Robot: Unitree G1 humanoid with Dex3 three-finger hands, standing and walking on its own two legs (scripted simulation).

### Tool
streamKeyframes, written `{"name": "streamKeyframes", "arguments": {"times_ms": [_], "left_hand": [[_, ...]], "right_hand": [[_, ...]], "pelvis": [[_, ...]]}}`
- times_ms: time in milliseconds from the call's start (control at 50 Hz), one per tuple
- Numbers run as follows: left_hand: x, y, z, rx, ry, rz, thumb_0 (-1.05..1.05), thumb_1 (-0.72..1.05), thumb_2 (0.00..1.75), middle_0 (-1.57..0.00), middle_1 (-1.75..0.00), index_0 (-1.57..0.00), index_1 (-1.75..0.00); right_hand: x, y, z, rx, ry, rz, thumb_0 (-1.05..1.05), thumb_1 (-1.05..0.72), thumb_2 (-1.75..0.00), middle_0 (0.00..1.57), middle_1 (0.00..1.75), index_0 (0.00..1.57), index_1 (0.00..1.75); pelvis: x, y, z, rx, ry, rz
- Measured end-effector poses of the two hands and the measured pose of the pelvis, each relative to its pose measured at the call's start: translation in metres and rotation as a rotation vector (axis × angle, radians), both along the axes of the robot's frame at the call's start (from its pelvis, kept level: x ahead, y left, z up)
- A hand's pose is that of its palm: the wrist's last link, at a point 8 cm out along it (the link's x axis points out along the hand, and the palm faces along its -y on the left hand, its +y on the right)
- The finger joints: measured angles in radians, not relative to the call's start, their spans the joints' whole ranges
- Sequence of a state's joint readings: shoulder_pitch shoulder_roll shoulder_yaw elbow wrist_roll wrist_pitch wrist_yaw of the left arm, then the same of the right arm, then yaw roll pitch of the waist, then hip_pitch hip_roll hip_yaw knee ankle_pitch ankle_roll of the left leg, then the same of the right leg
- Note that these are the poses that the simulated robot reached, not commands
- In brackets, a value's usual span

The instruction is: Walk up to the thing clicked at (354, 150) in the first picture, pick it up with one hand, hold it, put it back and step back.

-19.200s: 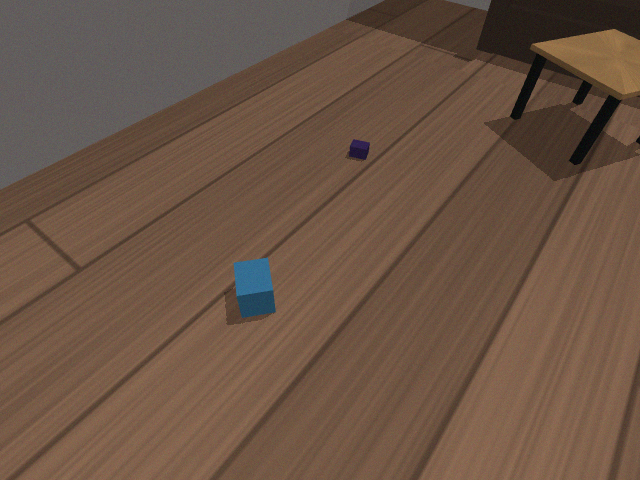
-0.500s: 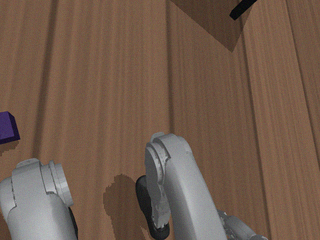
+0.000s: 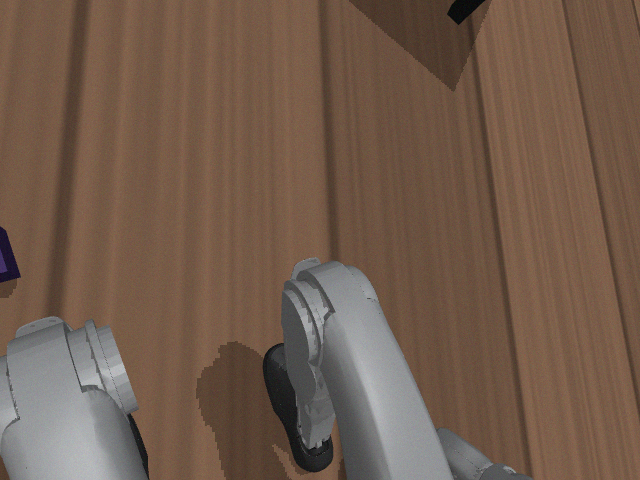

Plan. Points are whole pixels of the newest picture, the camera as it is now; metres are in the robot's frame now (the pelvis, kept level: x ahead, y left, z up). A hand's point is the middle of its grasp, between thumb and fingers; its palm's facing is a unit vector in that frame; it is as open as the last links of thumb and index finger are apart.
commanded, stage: rest palm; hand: left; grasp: from above
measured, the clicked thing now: out of the picture +0.40 +0.31 -0.26
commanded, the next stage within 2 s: close in 0.34 s
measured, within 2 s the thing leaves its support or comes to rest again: neither
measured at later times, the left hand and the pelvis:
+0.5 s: hand out of the picture +0.38 +0.32 -0.24, palm faces -0.43 -0.12 -0.90, open 13.9 cm; pelvis +0.00 +0.00 +0.00, yaw -1 degrees
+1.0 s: hand out of the picture +0.39 +0.32 -0.24, palm faces -0.45 -0.13 -0.88, open 12.4 cm; pelvis +0.00 +0.00 +0.01, yaw -1 degrees
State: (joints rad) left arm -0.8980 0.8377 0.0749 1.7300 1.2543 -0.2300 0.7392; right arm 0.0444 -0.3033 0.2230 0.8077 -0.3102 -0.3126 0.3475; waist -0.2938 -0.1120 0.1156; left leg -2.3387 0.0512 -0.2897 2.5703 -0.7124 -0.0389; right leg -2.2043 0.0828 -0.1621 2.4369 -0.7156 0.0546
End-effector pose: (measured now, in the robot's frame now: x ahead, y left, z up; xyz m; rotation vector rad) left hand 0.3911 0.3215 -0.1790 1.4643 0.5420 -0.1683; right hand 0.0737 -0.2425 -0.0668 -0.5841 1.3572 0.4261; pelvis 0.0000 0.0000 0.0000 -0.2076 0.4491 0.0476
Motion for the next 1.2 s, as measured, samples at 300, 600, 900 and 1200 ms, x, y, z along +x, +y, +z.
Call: {"name": "streamKeyframes", "arguments": {"times_ms": [300, 600, 900, 1200], "left_hand": [[0.001, 0.000, -0.004, -0.021, 0.020, 0.028, 0.00, -0.48, 0.95, -0.10, -1.00, -0.10, -1.00], [-0.003, 0.002, -0.006, 0.006, -0.015, 0.007, 0.00, -0.41, 0.90, -0.15, -0.96, -0.15, -0.96], [0.008, 0.000, -0.003, 0.008, 0.011, 0.024, 0.00, -0.27, 0.79, -0.23, -0.92, -0.25, -0.90], [-0.001, -0.001, -0.001, -0.007, 0.009, 0.024, 0.00, -0.11, 0.67, -0.35, -0.82, -0.38, -0.80]], "right_hand": [[-0.007, -0.012, 0.013, -0.045, -0.006, 0.010, 0.00, -0.91, -0.90, 0.19, 0.30, 0.19, 0.30], [0.003, -0.007, 0.017, -0.041, -0.018, 0.040, 0.00, -0.90, -0.90, 0.20, 0.30, 0.20, 0.30], [-0.002, -0.003, 0.018, -0.010, -0.028, 0.031, 0.00, -0.90, -0.90, 0.19, 0.30, 0.19, 0.30], [-0.009, -0.006, 0.019, -0.020, -0.021, 0.031, 0.00, -0.90, -0.90, 0.20, 0.30, 0.20, 0.30]], "pelvis": [[-0.004, -0.001, 0.001, -0.001, -0.011, -0.002], [-0.004, 0.001, 0.004, -0.012, -0.014, -0.002], [-0.004, 0.001, 0.004, -0.014, -0.013, -0.005], [-0.008, -0.002, 0.007, -0.007, -0.023, -0.008]]}}
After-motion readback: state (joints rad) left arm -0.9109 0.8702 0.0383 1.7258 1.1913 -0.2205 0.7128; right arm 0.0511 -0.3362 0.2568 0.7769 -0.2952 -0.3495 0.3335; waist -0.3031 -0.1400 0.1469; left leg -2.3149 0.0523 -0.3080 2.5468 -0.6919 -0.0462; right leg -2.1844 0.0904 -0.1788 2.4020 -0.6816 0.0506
